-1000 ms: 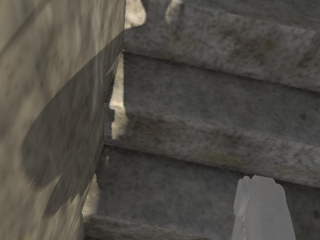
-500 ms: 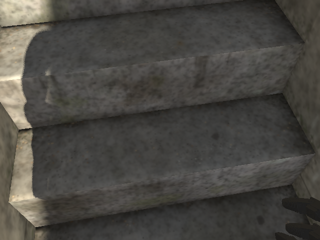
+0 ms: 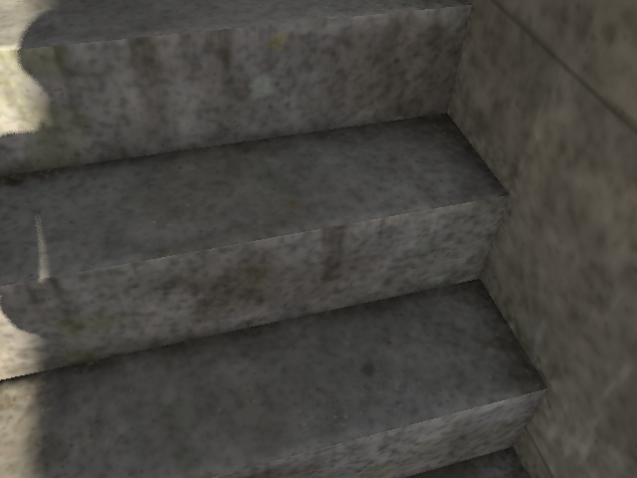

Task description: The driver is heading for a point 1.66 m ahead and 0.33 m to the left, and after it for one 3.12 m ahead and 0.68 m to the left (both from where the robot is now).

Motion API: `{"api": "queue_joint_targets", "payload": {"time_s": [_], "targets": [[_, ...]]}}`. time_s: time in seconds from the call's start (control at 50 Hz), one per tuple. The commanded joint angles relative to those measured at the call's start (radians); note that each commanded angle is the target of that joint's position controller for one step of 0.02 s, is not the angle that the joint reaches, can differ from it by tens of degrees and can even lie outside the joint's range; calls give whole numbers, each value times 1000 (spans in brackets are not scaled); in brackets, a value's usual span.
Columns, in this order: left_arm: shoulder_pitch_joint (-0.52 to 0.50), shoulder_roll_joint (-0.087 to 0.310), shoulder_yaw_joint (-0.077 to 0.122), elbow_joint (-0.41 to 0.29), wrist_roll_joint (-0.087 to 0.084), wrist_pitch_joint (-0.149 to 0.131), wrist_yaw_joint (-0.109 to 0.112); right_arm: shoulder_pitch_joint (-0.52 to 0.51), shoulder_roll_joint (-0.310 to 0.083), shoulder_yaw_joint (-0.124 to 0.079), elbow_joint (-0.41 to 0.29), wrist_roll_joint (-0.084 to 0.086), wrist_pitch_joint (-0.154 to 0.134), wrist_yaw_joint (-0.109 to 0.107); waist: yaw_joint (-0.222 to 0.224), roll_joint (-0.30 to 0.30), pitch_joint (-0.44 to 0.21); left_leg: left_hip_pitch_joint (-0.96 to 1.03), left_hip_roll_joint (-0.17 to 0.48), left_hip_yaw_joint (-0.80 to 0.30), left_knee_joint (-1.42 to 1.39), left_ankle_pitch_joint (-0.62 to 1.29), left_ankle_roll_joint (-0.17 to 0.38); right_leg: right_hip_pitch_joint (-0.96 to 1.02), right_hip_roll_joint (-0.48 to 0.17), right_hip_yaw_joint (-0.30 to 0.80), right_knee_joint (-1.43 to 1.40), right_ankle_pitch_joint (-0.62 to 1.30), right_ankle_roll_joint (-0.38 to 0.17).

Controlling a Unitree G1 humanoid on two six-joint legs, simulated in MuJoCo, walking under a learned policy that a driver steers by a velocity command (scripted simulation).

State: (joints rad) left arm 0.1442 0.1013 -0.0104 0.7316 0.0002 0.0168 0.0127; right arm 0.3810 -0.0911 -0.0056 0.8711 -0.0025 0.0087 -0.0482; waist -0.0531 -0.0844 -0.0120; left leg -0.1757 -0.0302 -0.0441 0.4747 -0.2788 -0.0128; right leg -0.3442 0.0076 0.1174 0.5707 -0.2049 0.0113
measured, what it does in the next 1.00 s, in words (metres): steps on the spot, turning left: left foot, then right foot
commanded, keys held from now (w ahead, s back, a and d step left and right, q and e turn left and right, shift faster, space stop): q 0.52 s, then no key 0.48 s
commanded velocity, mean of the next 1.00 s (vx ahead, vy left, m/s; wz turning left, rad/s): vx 0.00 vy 0.00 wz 0.36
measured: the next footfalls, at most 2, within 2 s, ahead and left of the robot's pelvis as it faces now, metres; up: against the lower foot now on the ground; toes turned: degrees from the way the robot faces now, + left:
left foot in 0.54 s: +0.00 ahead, +0.16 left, +0.00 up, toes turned +20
right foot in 0.82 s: +0.09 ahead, -0.09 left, +0.00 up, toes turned +16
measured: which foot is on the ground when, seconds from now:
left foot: down 0.00-0.26, up 0.28-0.52, down 0.54-1.00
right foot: down 0.00-0.54, up 0.56-0.80, down 0.82-1.00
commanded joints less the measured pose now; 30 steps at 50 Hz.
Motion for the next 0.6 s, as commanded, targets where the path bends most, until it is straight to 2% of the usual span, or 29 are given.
{"api": "queue_joint_targets", "payload": {"time_s": [0.02,0.06,0.08,0.1,0.12,0.14,0.16,0.18,0.2,0.22,0.24,0.26,0.28,0.3,0.32,0.34,0.36,0.38,0.4,0.42,0.44,0.46,0.48,0.5,0.52,0.54,0.56,0.58,0.6], "targets": [[-56,106,42,-41,-14,-39,8,-6,-103,-39,-37,10,-22,-14,3,158,40,-4,126,-138,-204,69,173,-4,-50,-24,-101,-58,-1],[-36,105,44,-37,-11,-47,15,-3,-123,-53,-47,5,-18,-20,6,143,53,-38,121,-149,-203,58,174,3,-51,-44,-91,-68,-2],[-18,114,46,-35,-6,-49,22,-7,-139,-63,-50,-4,-17,-26,3,119,57,-52,119,-156,-203,45,169,7,-49,-53,-92,-72,0],[-10,117,48,-38,-4,-50,27,-30,-144,-65,-58,-5,-14,-29,10,112,58,-74,117,-164,-194,71,169,19,-48,-60,-84,-67,0],[0,123,50,-45,-6,-50,32,-42,-144,-68,-70,5,-17,-29,15,111,53,-90,115,-165,-173,107,171,29,-49,-65,-75,-60,-6],[8,124,55,-45,-8,-49,38,-32,-159,-74,-70,1,-14,-31,16,112,61,-122,104,-146,-140,91,163,37,-51,-64,-89,-73,-9],[14,135,57,-53,-7,-48,44,-22,-147,-73,-78,3,-12,-30,9,79,51,-144,93,-138,-117,101,163,52,-61,-58,-95,-77,-20],[28,155,64,-63,1,-41,54,-24,-154,-80,-85,10,-13,-32,5,46,44,-171,85,-131,-83,120,153,67,-77,-36,-102,-64,-33],[53,171,70,-67,2,-43,53,-29,-171,-88,-97,0,-9,-31,10,40,26,-203,71,-112,-18,119,137,83,-113,-5,-125,-69,-51],[57,184,75,-73,6,-39,57,-34,-152,-85,-106,2,-6,-29,4,-5,0,-237,57,-97,43,130,125,109,-142,26,-141,-53,-72],[76,172,75,-91,3,-31,70,-25,-162,-88,-112,-1,-10,-32,17,-35,-54,-277,49,-86,114,117,108,175,-170,64,-140,-44,-100],[86,179,76,-105,-2,-23,83,-53,-156,-87,-129,9,-19,-27,23,-75,-80,-334,41,-75,193,72,88,209,-213,119,-152,-22,-134],[98,182,75,-125,6,-20,96,-48,-142,-79,-115,3,-25,-23,40,-126,-115,-375,32,-63,334,-95,73,234,-275,195,-182,-5,-190],[83,196,76,-154,30,-12,106,-67,-123,-67,-127,-4,-31,-9,56,-137,-134,-409,43,-70,556,-204,45,211,-357,270,-193,123,-265],[89,203,71,-177,48,-15,113,-68,-143,-73,-133,-3,-25,-8,70,-115,-160,-447,45,-74,896,-341,-12,184,-444,324,-219,278,-350],[49,211,64,-181,45,-20,116,-36,-149,-75,-131,6,-17,-20,33,-95,-162,-498,58,-95,1180,-364,-62,150,-451,308,-208,235,-361],[-20,217,60,-179,36,-24,115,-15,-120,-60,-137,26,-7,-26,-21,-68,-120,-536,114,-156,1161,-296,-67,110,-386,223,-207,104,-312],[-74,230,59,-166,33,-24,126,-23,-109,-46,-143,17,4,-30,-35,-129,-98,-535,153,-195,1125,-221,-73,71,-364,195,-188,105,-272],[-54,205,55,-137,18,-13,138,-56,-113,-29,-148,7,11,-33,-20,-60,-54,-568,111,-94,1003,-142,-82,98,-298,88,-167,153,-263],[-27,226,61,-126,18,4,144,-64,-91,-14,-154,-6,15,-35,-18,-1,-49,-510,127,-47,838,-116,-78,90,-259,-1,-171,166,-225],[-22,224,64,-113,12,20,141,-41,-76,-6,-137,-6,24,-27,-23,28,-39,-406,128,15,618,-100,-65,53,-207,-84,-167,168,-209],[-29,221,66,-107,-1,33,135,-37,-74,-6,-130,-12,31,-24,-28,24,-22,-316,111,79,373,-59,-48,38,-175,-129,-134,195,-197],[-49,220,72,-119,-24,44,128,-23,-84,-13,-104,-14,37,-18,-32,28,-1,-248,77,159,189,23,-37,27,-177,-141,-98,183,-184],[-11,230,82,-115,-7,32,103,-56,-113,-30,-91,-5,36,-9,25,37,-16,-201,15,243,194,31,-22,9,-244,-119,-115,120,-194],[11,231,88,-111,-13,25,87,-42,-133,-41,-94,1,34,-9,26,19,-24,-167,36,173,119,44,12,5,-258,-104,-71,7,-167],[13,173,75,-100,-23,19,72,-33,-161,-53,-88,-21,36,-16,14,104,-29,-85,62,81,93,165,58,-84,-219,-125,72,-89,-96],[34,141,74,-113,-9,13,58,-37,-268,-80,-130,-32,40,-20,22,359,-61,30,261,-268,4,480,168,-264,-102,-205,355,-282,24],[43,116,69,-83,-6,10,73,-25,-313,-92,-180,-51,28,-31,-31,451,-128,4,465,-562,-166,235,352,-346,-13,-143,800,-383,97],[41,118,75,-63,-21,4,73,-69,-285,-87,-165,-54,14,-36,-1,304,-94,-93,436,-605,-206,-174,352,-389,-37,-50,1081,-302,123]]}}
